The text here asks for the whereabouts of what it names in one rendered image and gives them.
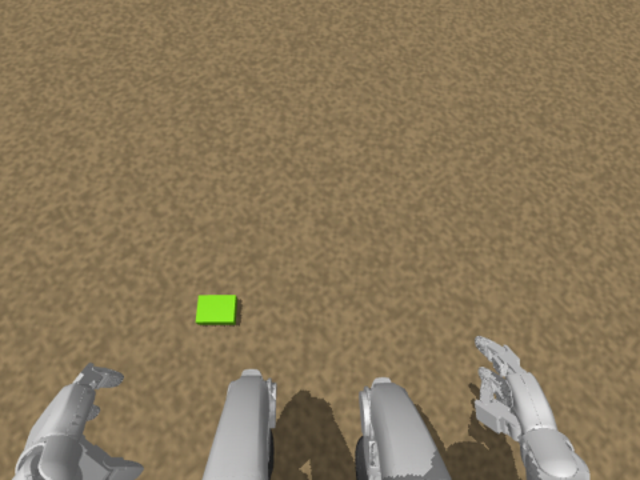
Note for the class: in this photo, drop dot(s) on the left robot hand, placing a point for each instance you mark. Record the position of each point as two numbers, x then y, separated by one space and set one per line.
67 415

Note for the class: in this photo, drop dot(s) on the right robot hand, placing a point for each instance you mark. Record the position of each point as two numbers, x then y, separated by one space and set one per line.
520 405

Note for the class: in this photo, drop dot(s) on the small box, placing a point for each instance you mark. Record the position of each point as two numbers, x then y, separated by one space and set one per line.
216 310

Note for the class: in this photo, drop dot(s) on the left robot arm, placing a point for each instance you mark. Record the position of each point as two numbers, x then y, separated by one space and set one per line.
53 457

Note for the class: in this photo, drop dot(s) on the right robot arm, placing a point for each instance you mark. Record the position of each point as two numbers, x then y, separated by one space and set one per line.
548 454

